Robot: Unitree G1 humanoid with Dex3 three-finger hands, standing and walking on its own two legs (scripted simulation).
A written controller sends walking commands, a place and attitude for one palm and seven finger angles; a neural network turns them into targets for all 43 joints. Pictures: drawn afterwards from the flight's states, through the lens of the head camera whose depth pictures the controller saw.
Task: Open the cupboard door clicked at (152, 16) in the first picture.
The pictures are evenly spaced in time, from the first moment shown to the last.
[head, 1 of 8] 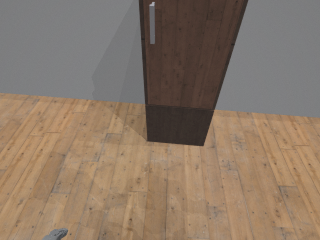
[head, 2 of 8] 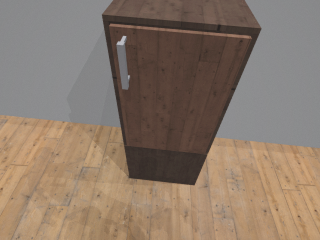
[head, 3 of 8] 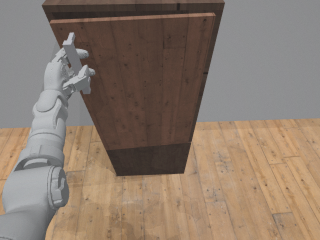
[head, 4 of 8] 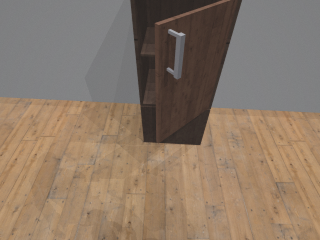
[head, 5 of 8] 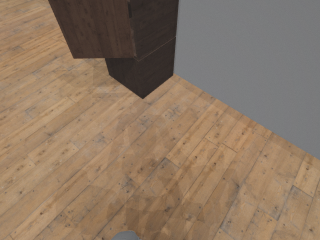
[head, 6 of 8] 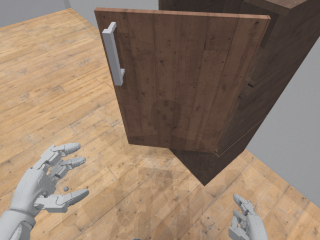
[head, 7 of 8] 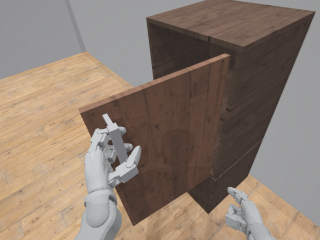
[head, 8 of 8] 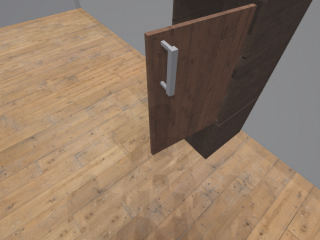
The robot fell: no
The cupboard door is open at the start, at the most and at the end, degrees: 0 85 83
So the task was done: yes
